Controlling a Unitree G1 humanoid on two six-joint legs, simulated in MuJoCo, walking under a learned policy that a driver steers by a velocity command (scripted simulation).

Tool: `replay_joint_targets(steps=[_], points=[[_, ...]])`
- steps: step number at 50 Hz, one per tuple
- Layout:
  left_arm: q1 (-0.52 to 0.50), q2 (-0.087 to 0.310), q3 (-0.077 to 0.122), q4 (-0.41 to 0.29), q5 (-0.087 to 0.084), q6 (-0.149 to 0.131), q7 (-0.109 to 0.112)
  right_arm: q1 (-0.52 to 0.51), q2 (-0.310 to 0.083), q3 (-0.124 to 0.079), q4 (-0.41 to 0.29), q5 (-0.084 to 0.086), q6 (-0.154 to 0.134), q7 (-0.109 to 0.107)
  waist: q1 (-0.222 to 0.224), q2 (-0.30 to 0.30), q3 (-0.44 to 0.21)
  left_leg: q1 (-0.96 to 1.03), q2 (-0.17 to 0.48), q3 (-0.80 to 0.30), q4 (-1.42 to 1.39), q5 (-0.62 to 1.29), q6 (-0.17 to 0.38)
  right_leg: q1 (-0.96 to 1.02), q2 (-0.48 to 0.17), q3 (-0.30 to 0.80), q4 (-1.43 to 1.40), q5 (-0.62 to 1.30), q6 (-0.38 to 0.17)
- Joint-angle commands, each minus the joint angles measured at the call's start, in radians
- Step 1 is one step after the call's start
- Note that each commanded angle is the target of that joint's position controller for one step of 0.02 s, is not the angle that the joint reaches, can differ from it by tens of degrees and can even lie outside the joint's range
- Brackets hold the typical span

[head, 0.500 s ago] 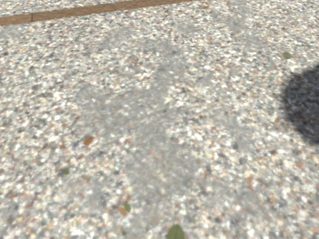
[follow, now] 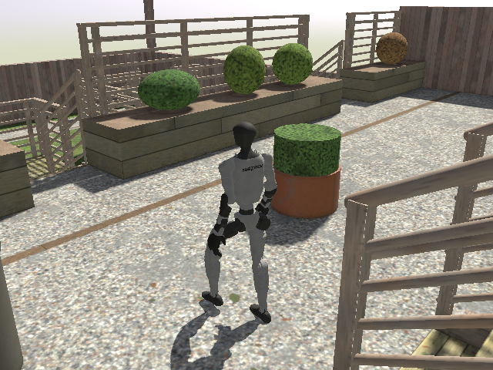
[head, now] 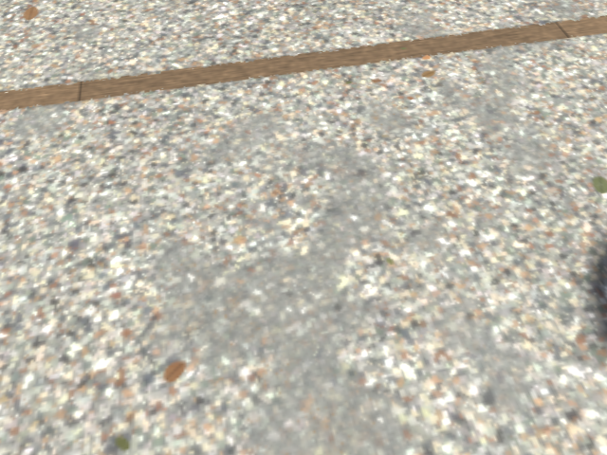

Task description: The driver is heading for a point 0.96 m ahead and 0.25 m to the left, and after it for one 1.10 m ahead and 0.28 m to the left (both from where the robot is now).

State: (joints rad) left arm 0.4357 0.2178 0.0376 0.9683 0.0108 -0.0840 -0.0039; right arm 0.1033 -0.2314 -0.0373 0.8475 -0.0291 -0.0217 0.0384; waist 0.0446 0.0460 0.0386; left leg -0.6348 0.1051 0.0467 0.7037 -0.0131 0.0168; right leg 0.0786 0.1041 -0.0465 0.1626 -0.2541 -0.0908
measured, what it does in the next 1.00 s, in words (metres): walks ahead, turning left: left foot, then right foot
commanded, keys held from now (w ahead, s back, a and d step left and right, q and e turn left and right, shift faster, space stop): w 0.42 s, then w+q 0.58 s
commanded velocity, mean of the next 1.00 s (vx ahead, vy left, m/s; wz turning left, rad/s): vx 0.50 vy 0.00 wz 0.21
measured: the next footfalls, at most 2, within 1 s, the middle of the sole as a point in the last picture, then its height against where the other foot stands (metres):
left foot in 0.12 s outside the picture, level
right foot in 0.68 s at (370, 424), level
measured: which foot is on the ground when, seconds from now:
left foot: up 0.00-0.10, down 0.12-0.70, up 0.72-1.00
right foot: down 0.00-0.14, up 0.16-0.66, down 0.68-1.00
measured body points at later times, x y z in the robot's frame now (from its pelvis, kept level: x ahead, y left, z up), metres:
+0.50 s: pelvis +0.27 +0.05 +0.01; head +0.29 +0.05 +0.46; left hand +0.41 +0.29 -0.12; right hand +0.23 -0.20 -0.13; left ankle +0.21 +0.11 -0.74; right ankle +0.42 -0.11 -0.68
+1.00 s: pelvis +0.53 +0.01 +0.01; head +0.55 +0.01 +0.45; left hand +0.46 +0.27 -0.13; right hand +0.72 -0.20 -0.12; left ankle +0.59 +0.18 -0.67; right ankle +0.51 -0.07 -0.74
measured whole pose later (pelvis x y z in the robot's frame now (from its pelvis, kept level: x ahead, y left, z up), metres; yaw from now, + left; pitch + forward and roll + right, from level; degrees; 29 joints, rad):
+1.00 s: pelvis +0.53 +0.01 +0.01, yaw +16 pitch +0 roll -1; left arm 0.37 0.22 0.05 0.95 0.02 -0.10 0.01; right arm 0.16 -0.27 -0.07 0.86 -0.03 0.00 0.05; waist 0.02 0.05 0.03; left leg -0.66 0.09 0.00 0.99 -0.10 0.05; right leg -0.05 0.01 -0.22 0.26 -0.22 -0.05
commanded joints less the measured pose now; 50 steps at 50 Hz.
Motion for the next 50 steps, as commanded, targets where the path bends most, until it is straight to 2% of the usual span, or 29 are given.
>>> replay_joint_targets(steps=[1, 3, 4, 5, 6, 7, 8, 9, 10, 11, 13, 16, 19, 23, 28, 31, 32, 33, 34, 35, 36, 37, 38, 39, 40, 41, 44, 47, 50], points=[[0.055, 0.143, 0.024, -0.011, 0.007, -0.009, 0.012, -0.131, -0.059, -0.005, -0.1, 0.001, -0.02, 0.0, 0.007, -0.105, 0.078, -0.022, -0.031, 0.02, -0.083, -0.008, 0.03, 0.006, -0.31, 0.111, -0.01, 0.521, -0.108], [0.037, 0.157, 0.026, -0.003, 0.011, -0.007, 0.019, -0.11, -0.069, -0.009, -0.102, 0.002, -0.027, -0.003, -0.018, -0.108, 0.07, 0.042, -0.059, 0.031, -0.128, -0.08, 0.063, 0.043, -0.325, 0.1, 0.047, 0.66, -0.095], [0.018, 0.167, 0.027, -0.003, 0.014, -0.007, 0.022, -0.06, -0.079, -0.015, -0.088, 0.003, -0.031, -0.009, -0.044, -0.116, 0.043, 0.125, -0.089, 0.043, -0.147, -0.122, 0.08, 0.047, -0.323, 0.088, 0.111, 0.804, -0.082], [0.005, 0.179, 0.03, 0.0, 0.018, -0.005, 0.022, 0.037, -0.096, -0.024, -0.058, 0.002, -0.036, -0.018, -0.086, -0.12, -0.012, 0.244, -0.125, 0.055, -0.168, -0.157, 0.1, 0.048, -0.311, 0.076, 0.232, 0.926, -0.069], [-0.01, 0.178, 0.028, 0.001, 0.015, -0.001, 0.02, 0.205, -0.115, -0.036, -0.002, -0.005, -0.045, -0.029, -0.159, -0.09, -0.104, 0.45, -0.143, 0.062, -0.23, -0.12, 0.125, -0.007, -0.27, 0.041, 0.431, 0.911, -0.051], [0.0, 0.145, 0.015, -0.024, 0.006, -0.003, 0.018, 0.38, -0.187, -0.057, 0.036, -0.029, -0.053, -0.042, -0.213, -0.013, -0.228, 0.716, 0.038, -0.13, -0.239, -0.193, 0.174, -0.204, -0.222, 0.01, 0.719, 0.611, -0.035], [0.125, 0.043, -0.001, -0.037, -0.032, -0.004, 0.005, 0.42, -0.292, -0.084, 0.044, -0.037, -0.051, -0.04, -0.146, 0.235, -0.332, 0.958, 0.321, -0.65, -0.354, -0.266, 0.314, -0.571, -0.012, -0.022, 1.098, -0.139, 0.013], [0.057, 0.137, 0.021, -0.03, -0.003, -0.002, 0.01, 0.329, -0.237, -0.074, 0.035, 0.008, -0.04, -0.028, -0.131, 0.096, -0.284, 0.881, 0.287, -0.727, -0.433, -0.29, 0.296, -0.657, -0.04, 0.13, 1.179, -0.219, -0.008], [-0.015, 0.139, 0.026, -0.052, -0.002, -0.004, 0.007, 0.221, -0.177, -0.057, 0.017, 0.016, -0.04, -0.026, -0.092, 0.037, -0.134, 0.739, 0.259, -0.543, -0.438, -0.282, 0.27, -0.691, -0.097, 0.127, 1.163, -0.133, -0.012], [-0.06, 0.122, 0.02, -0.059, -0.001, -0.009, 0.003, 0.176, -0.117, -0.041, 0.015, 0.012, -0.047, -0.022, -0.078, -0.021, -0.069, 0.628, 0.215, -0.437, -0.473, -0.187, 0.245, -0.669, -0.134, 0.116, 1.109, -0.072, -0.012], [-0.055, 0.091, 0.017, -0.054, 0.02, 0.014, -0.007, 0.158, -0.064, -0.023, 0.04, 0.015, -0.059, -0.028, -0.027, 0.01, -0.024, 0.502, 0.131, -0.283, -0.517, -0.074, 0.189, -0.589, -0.179, 0.103, 1.013, -0.03, 0.005], [-0.071, 0.065, 0.012, -0.056, 0.027, 0.039, -0.022, 0.223, -0.088, -0.026, 0.078, 0.021, -0.08, -0.03, -0.012, 0.011, -0.019, 0.477, 0.108, -0.205, -0.555, 0.028, 0.197, -0.59, -0.19, 0.07, 0.958, 0.006, 0.034], [-0.201, 0.07, 0.01, -0.096, 0.027, 0.049, -0.027, 0.271, -0.102, -0.027, 0.102, 0.024, -0.083, -0.03, -0.032, 0.004, 0.029, 0.501, 0.091, -0.162, -0.604, 0.015, 0.198, -0.703, -0.221, 0.042, 0.853, 0.105, 0.064], [-0.364, 0.056, 0.001, -0.149, 0.019, 0.043, -0.028, 0.34, -0.09, -0.02, 0.129, 0.026, -0.079, -0.031, -0.072, 0.003, 0.057, 0.543, 0.06, -0.13, -0.601, 0.097, 0.184, -0.729, -0.212, 0.008, 0.632, 0.219, 0.089], [-0.487, 0.059, -0.006, -0.195, 0.013, 0.033, -0.023, 0.404, -0.11, -0.023, 0.15, 0.017, -0.069, -0.041, -0.109, 0.02, 0.053, 0.649, 0.076, -0.165, -0.518, 0.222, 0.193, -0.7, -0.164, -0.001, 0.462, 0.235, 0.092], [-0.468, 0.087, 0.001, -0.209, 0.008, 0.017, -0.018, 0.372, -0.134, -0.033, 0.142, 0.009, -0.063, -0.049, -0.077, 0.036, 0.039, 0.678, 0.1, -0.205, -0.441, 0.308, 0.177, -0.612, -0.143, 0.016, 0.394, 0.146, 0.066], [-0.406, 0.102, 0.008, -0.195, 0.007, 0.009, -0.013, 0.347, -0.145, -0.037, 0.135, 0.008, -0.062, -0.05, -0.046, 0.04, 0.017, 0.663, 0.096, -0.207, -0.384, 0.373, 0.163, -0.518, -0.123, 0.014, 0.363, 0.105, 0.054], [-0.284, 0.121, 0.019, -0.159, 0.011, -0.001, -0.004, 0.322, -0.151, -0.04, 0.129, 0.012, -0.06, -0.047, 0.01, 0.017, -0.041, 0.633, 0.062, -0.186, -0.251, 0.429, 0.144, -0.357, -0.098, 0.0, 0.298, 0.111, 0.036], [-0.121, 0.169, 0.037, -0.115, 0.03, -0.015, 0.009, 0.313, -0.129, -0.036, 0.116, 0.02, -0.062, -0.042, 0.071, -0.038, -0.148, 0.517, 0.002, -0.146, -0.038, 0.322, 0.124, -0.114, -0.165, 0.062, 0.277, 0.115, 0.002], [0.015, 0.267, 0.06, -0.119, 0.058, -0.02, 0.024, 0.341, -0.05, -0.018, 0.067, 0.044, -0.064, -0.041, 0.092, -0.187, -0.312, 0.279, -0.102, -0.076, 0.287, -0.072, 0.092, 0.156, -0.452, 0.385, 0.24, -0.031, -0.054], [-0.025, 0.296, 0.07, -0.121, 0.041, 0.0, 0.018, 0.408, -0.043, -0.023, 0.054, 0.053, -0.056, -0.044, 0.036, -0.346, -0.372, 0.057, -0.194, -0.067, 0.484, -0.524, 0.087, 0.219, -0.577, 0.728, 0.106, -0.083, -0.134], [-0.122, 0.199, 0.051, -0.145, 0.027, 0.012, 0.014, 0.373, -0.11, -0.04, 0.076, 0.03, -0.04, -0.049, 0.0, -0.176, -0.223, 0.005, -0.109, -0.114, 0.552, -0.458, 0.097, 0.085, -0.536, 0.616, 0.094, -0.18, -0.115], [-0.19, 0.125, 0.032, -0.154, 0.018, 0.008, 0.011, 0.314, -0.097, -0.041, 0.072, 0.022, -0.037, -0.038, -0.011, -0.097, -0.103, 0.009, -0.073, -0.115, 0.528, -0.374, 0.091, -0.054, -0.482, 0.466, 0.067, -0.154, -0.093], [-0.219, 0.097, 0.025, -0.152, 0.019, 0.003, 0.01, 0.293, -0.067, -0.038, 0.066, 0.022, -0.032, -0.03, -0.033, -0.1, -0.047, 0.041, -0.044, -0.109, 0.485, -0.323, 0.084, -0.148, -0.436, 0.348, 0.031, -0.066, -0.064], [-0.213, 0.082, 0.02, -0.139, 0.015, -0.005, 0.015, 0.279, -0.064, -0.041, 0.06, 0.006, -0.02, -0.022, -0.049, -0.131, -0.02, 0.061, -0.023, -0.106, 0.456, -0.302, 0.074, -0.201, -0.404, 0.264, 0.013, 0.01, -0.047], [-0.204, 0.08, 0.02, -0.129, 0.013, -0.013, 0.017, 0.289, -0.051, -0.039, 0.062, -0.002, -0.006, -0.014, -0.063, -0.142, -0.015, 0.08, -0.018, -0.097, 0.453, -0.283, 0.063, -0.227, -0.384, 0.202, 0.002, 0.066, -0.037], [-0.154, 0.095, 0.027, -0.106, 0.002, -0.038, 0.015, 0.223, -0.042, -0.04, 0.028, -0.002, 0.015, 0.001, -0.071, -0.126, -0.013, 0.022, -0.006, -0.083, 0.444, -0.203, 0.046, -0.213, -0.38, 0.096, -0.022, 0.203, -0.048], [-0.112, 0.098, 0.03, -0.088, 0.007, -0.04, 0.014, 0.12, -0.043, -0.037, -0.013, -0.003, 0.021, 0.012, -0.06, -0.116, 0.012, -0.063, 0.005, -0.07, 0.371, -0.105, 0.031, -0.182, -0.369, 0.006, -0.034, 0.262, -0.054], [-0.09, 0.102, 0.03, -0.076, 0.009, -0.037, 0.014, 0.013, -0.033, -0.025, -0.054, -0.001, 0.017, 0.024, -0.042, -0.114, 0.039, -0.052, -0.005, -0.032, 0.193, -0.009, 0.025, -0.17, -0.349, -0.078, -0.032, 0.315, -0.048]])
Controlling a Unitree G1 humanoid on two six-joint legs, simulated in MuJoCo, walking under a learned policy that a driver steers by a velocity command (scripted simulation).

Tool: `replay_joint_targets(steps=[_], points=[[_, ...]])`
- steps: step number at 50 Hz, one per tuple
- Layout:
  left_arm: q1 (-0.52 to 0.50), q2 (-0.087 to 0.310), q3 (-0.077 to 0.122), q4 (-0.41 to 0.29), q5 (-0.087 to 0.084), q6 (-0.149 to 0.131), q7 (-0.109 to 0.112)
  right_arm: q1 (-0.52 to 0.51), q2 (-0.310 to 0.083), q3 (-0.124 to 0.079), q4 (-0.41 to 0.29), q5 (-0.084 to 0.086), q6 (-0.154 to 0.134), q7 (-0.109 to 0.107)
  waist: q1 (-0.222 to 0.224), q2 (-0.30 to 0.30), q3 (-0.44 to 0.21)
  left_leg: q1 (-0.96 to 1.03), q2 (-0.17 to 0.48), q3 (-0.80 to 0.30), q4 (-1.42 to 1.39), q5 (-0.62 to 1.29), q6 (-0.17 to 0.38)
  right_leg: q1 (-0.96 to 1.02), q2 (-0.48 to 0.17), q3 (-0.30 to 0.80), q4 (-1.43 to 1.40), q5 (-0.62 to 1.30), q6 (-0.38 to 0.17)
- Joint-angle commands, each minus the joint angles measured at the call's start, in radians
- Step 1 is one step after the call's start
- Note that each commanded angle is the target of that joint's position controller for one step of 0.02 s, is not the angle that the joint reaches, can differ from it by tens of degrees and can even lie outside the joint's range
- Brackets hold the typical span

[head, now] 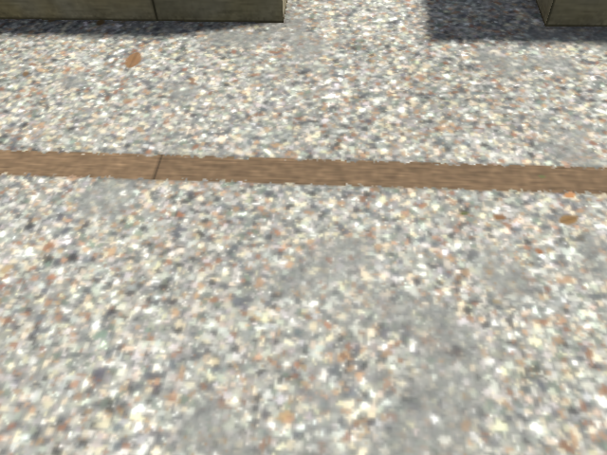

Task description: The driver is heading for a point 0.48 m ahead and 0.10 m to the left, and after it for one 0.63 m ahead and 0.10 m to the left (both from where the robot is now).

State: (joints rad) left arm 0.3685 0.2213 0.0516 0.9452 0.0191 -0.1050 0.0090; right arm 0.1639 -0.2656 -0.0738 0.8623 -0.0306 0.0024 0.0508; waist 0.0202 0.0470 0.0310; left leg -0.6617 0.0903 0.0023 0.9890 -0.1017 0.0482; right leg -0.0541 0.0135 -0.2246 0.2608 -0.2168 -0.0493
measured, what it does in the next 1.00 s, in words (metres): walks ahead: left foot, then right foot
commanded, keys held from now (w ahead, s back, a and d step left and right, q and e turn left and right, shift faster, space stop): w+q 0.42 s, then w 0.10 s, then w+e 0.12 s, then e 0.08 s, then no key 0.28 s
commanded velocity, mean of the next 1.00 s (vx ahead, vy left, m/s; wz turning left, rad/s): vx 0.41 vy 0.00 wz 0.27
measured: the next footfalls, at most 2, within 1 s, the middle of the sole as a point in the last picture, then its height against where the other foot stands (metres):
left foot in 0.22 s outside the picture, level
right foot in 0.78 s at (303, 402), level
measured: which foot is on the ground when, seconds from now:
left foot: up 0.00-0.20, down 0.22-0.80, up 0.82-1.00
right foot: down 0.00-0.24, up 0.26-0.76, down 0.78-1.00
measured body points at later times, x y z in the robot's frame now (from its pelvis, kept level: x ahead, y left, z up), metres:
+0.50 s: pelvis +0.25 +0.08 +0.00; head +0.28 +0.10 +0.45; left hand +0.32 +0.36 -0.12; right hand +0.36 -0.18 -0.13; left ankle +0.22 +0.11 -0.75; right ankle +0.39 -0.07 -0.67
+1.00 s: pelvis +0.49 +0.10 -0.01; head +0.53 +0.10 +0.44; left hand +0.50 +0.36 -0.14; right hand +0.62 -0.13 -0.15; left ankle +0.45 +0.23 -0.69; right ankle +0.57 +0.06 -0.75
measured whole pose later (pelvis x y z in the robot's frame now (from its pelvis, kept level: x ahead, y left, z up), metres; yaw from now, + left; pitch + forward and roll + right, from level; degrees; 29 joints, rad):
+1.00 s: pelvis +0.49 +0.10 -0.01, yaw +15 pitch -1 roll +0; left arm 0.23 0.21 0.01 0.90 0.01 -0.05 0.00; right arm 0.22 -0.24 -0.02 0.90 -0.03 -0.01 -0.01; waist 0.00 0.03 0.10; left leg -0.45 0.00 -0.04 1.00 -0.38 0.00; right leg -0.27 0.07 -0.07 0.37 -0.09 -0.11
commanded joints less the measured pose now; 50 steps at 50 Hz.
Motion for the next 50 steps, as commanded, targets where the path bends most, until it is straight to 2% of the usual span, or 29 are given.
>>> replay_joint_targets(steps=[1, 6, 8, 10, 11, 12, 13, 14, 15, 16, 18, 20, 22, 26, 29, 32, 35, 37, 38, 39, 40, 41, 42, 43, 44, 45, 46, 48, 50], points=[[-0.014, 0.107, 0.018, -0.049, 0.0, -0.016, 0.002, -0.082, 0.006, 0.016, -0.082, -0.001, -0.008, 0.015, -0.01, -0.117, 0.051, -0.006, 0.006, 0.032, -0.152, 0.102, -0.003, -0.03, -0.259, 0.077, -0.127, 0.295, -0.087], [0.059, 0.143, 0.028, -0.019, 0.003, 0.004, 0.014, -0.198, -0.007, 0.021, -0.139, -0.009, -0.011, 0.026, 0.021, -0.118, 0.072, 0.037, -0.026, 0.113, -0.321, 0.017, 0.05, 0.11, -0.301, 0.006, -0.069, 0.446, -0.075], [0.058, 0.166, 0.033, -0.014, 0.005, 0.018, 0.019, -0.175, -0.02, 0.015, -0.14, -0.012, -0.01, 0.02, 0.002, -0.138, 0.045, 0.112, -0.079, 0.151, -0.354, -0.083, 0.086, 0.158, -0.305, -0.031, 0.039, 0.718, -0.063], [0.054, 0.199, 0.042, -0.014, 0.005, 0.039, 0.019, -0.036, -0.049, -0.003, -0.105, -0.012, -0.016, 0.007, -0.057, -0.15, -0.043, 0.274, -0.158, 0.173, -0.392, -0.176, 0.132, 0.174, -0.304, -0.051, 0.286, 0.932, -0.057], [0.041, 0.204, 0.042, -0.023, 0.001, 0.049, 0.016, 0.117, -0.075, -0.021, -0.057, -0.019, -0.027, -0.005, -0.126, -0.111, -0.13, 0.479, -0.188, 0.157, -0.476, -0.135, 0.163, 0.09, -0.287, -0.071, 0.513, 0.837, -0.034], [0.044, 0.165, 0.031, -0.057, 0.004, 0.049, 0.013, 0.256, -0.169, -0.052, -0.024, -0.029, -0.032, -0.022, -0.174, -0.007, -0.237, 0.737, -0.012, -0.092, -0.516, -0.247, 0.216, -0.144, -0.258, -0.067, 0.813, 0.466, 0.001], [0.032, 0.082, 0.02, -0.143, -0.009, 0.037, -0.008, 0.197, -0.278, -0.075, -0.055, -0.005, -0.022, -0.029, -0.098, 0.231, -0.292, 0.986, 0.245, -0.669, -0.659, -0.253, 0.363, -0.597, -0.019, 0.027, 1.168, -0.324, 0.071], [-0.099, 0.161, 0.03, -0.172, 0.002, 0.024, -0.012, 0.231, -0.264, -0.072, -0.06, 0.01, -0.007, -0.036, -0.15, 0.038, -0.26, 0.96, 0.251, -0.675, -0.725, -0.138, 0.357, -0.711, -0.042, 0.216, 1.195, -0.271, 0.065], [-0.137, 0.134, 0.022, -0.184, -0.013, 0.011, -0.016, 0.187, -0.217, -0.06, -0.047, 0.014, -0.008, -0.046, -0.118, -0.003, -0.142, 0.857, 0.23, -0.519, -0.714, -0.033, 0.335, -0.733, -0.093, 0.235, 1.148, -0.172, 0.054], [-0.106, 0.127, 0.019, -0.164, -0.014, 0.004, -0.012, 0.141, -0.16, -0.045, -0.044, 0.02, -0.016, -0.048, -0.065, -0.065, -0.06, 0.711, 0.179, -0.417, -0.724, 0.116, 0.29, -0.665, -0.13, 0.238, 1.034, -0.116, 0.051], [-0.071, 0.122, 0.019, -0.152, 0.022, 0.036, -0.012, 0.075, -0.112, -0.027, -0.056, 0.028, -0.035, -0.054, 0.0, -0.062, -0.042, 0.578, 0.087, -0.295, -0.742, 0.236, 0.245, -0.542, -0.153, 0.251, 0.929, -0.102, 0.067], [-0.065, 0.111, 0.018, -0.158, 0.033, 0.067, -0.02, 0.098, -0.117, -0.025, -0.053, 0.036, -0.056, -0.049, 0.013, -0.049, -0.053, 0.541, 0.055, -0.266, -0.755, 0.292, 0.247, -0.517, -0.144, 0.239, 0.877, -0.093, 0.086], [-0.112, 0.101, 0.015, -0.176, 0.03, 0.08, -0.025, 0.136, -0.139, -0.029, -0.044, 0.033, -0.064, -0.045, 0.004, -0.038, -0.034, 0.523, 0.037, -0.248, -0.783, 0.263, 0.238, -0.551, -0.139, 0.224, 0.804, -0.029, 0.099], [-0.26, 0.101, 0.009, -0.22, 0.025, 0.081, -0.031, 0.232, -0.122, -0.019, -0.017, 0.032, -0.07, -0.044, -0.053, -0.005, 0.01, 0.586, 0.025, -0.232, -0.81, 0.289, 0.183, -0.635, -0.137, 0.212, 0.618, 0.138, 0.097], [-0.325, 0.096, 0.002, -0.235, 0.014, 0.075, -0.039, 0.277, -0.119, -0.011, 0.002, 0.028, -0.078, -0.048, -0.082, 0.008, 0.012, 0.673, 0.03, -0.186, -0.808, 0.369, 0.142, -0.645, -0.121, 0.191, 0.507, 0.223, 0.07], [-0.408, 0.093, -0.007, -0.262, 0.007, 0.069, -0.046, 0.315, -0.114, -0.002, 0.022, 0.016, -0.082, -0.055, -0.111, 0.011, 0.041, 0.747, 0.053, -0.151, -0.816, 0.41, 0.128, -0.652, -0.097, 0.162, 0.417, 0.235, 0.032], [-0.374, 0.082, -0.014, -0.254, 0.007, 0.054, -0.048, 0.298, -0.107, 0.01, 0.041, 0.002, -0.08, -0.069, -0.08, 0.017, 0.052, 0.754, 0.06, -0.073, -0.738, 0.713, 0.095, -0.517, -0.03, 0.131, 0.318, 0.177, -0.016], [-0.211, 0.116, -0.001, -0.196, 0.01, 0.042, -0.035, 0.27, -0.126, 0.01, 0.048, -0.001, -0.084, -0.081, -0.011, 0.04, -0.023, 0.764, 0.058, -0.063, -0.567, 0.978, 0.06, -0.335, 0.041, 0.127, 0.298, 0.124, -0.052], [-0.078, 0.13, 0.007, -0.152, 0.012, 0.031, -0.025, 0.244, -0.141, 0.008, 0.05, 0.005, -0.083, -0.081, 0.054, 0.033, -0.073, 0.752, 0.039, -0.052, -0.407, 0.968, 0.048, -0.21, 0.05, 0.137, 0.211, 0.191, -0.07], [0.048, 0.159, 0.014, -0.112, 0.029, 0.018, -0.014, 0.222, -0.138, 0.012, 0.038, 0.022, -0.089, -0.08, 0.112, -0.005, -0.145, 0.622, -0.004, -0.034, -0.201, 0.744, 0.034, 0.005, -0.037, 0.21, 0.17, 0.435, -0.099], [0.118, 0.264, 0.036, -0.099, 0.043, 0.017, -0.009, 0.326, -0.051, 0.031, 0.015, 0.045, -0.094, -0.08, 0.063, -0.235, -0.29, 0.359, -0.14, 0.029, 0.187, -0.073, -0.005, 0.312, -0.354, 0.51, 0.305, 1.068, -0.229], [0.125, 0.242, 0.035, -0.092, -0.007, 0.031, -0.021, 0.412, -0.078, 0.022, 0.05, 0.062, -0.082, -0.081, 0.033, -0.242, -0.44, 0.212, -0.234, -0.054, 0.374, -0.501, -0.018, 0.411, -0.467, 0.752, 0.252, 1.295, -0.368], [0.02, 0.2, 0.029, -0.116, -0.035, 0.037, -0.023, 0.336, -0.106, 0.019, 0.055, 0.032, -0.069, -0.082, 0.016, -0.097, -0.337, 0.208, -0.166, -0.119, 0.383, -0.399, -0.02, 0.251, -0.411, 0.645, 0.191, 1.11, -0.339], [-0.085, 0.131, 0.008, -0.132, -0.033, 0.041, -0.02, 0.259, -0.094, 0.023, 0.038, 0.017, -0.066, -0.076, -0.004, -0.078, -0.195, 0.178, -0.13, -0.101, 0.327, -0.355, -0.022, 0.107, -0.358, 0.555, 0.131, 0.928, -0.301], [-0.127, 0.085, -0.009, -0.131, -0.025, 0.043, -0.015, 0.219, -0.08, 0.026, 0.033, 0.009, -0.057, -0.07, -0.024, -0.049, -0.107, 0.191, -0.095, -0.089, 0.259, -0.332, -0.025, -0.013, -0.311, 0.483, 0.075, 0.829, -0.261], [-0.137, 0.076, -0.016, -0.122, -0.025, 0.045, -0.009, 0.214, -0.072, 0.028, 0.032, -0.001, -0.04, -0.064, -0.043, -0.06, -0.071, 0.243, -0.075, -0.08, 0.189, -0.311, -0.032, -0.106, -0.273, 0.426, 0.036, 0.77, -0.231], [-0.137, 0.078, -0.019, -0.11, -0.018, 0.046, -0.007, 0.241, -0.054, 0.032, 0.047, -0.006, -0.022, -0.059, -0.061, -0.076, -0.069, 0.315, -0.076, -0.062, 0.142, -0.29, -0.038, -0.179, -0.246, 0.381, 0.018, 0.756, -0.211], [-0.137, 0.101, -0.019, -0.096, -0.004, 0.039, -0.009, 0.265, -0.021, 0.04, 0.062, 0.002, -0.004, -0.058, -0.08, -0.096, -0.092, 0.384, -0.085, -0.036, 0.054, -0.267, -0.05, -0.238, -0.216, 0.319, 0.012, 0.776, -0.203], [-0.141, 0.114, -0.019, -0.085, 0.001, 0.04, -0.011, 0.242, -0.011, 0.045, 0.068, 0.005, 0.006, -0.063, -0.081, -0.123, -0.097, 0.391, -0.076, -0.021, -0.074, -0.246, -0.056, -0.245, -0.199, 0.294, 0.002, 0.678, -0.189]])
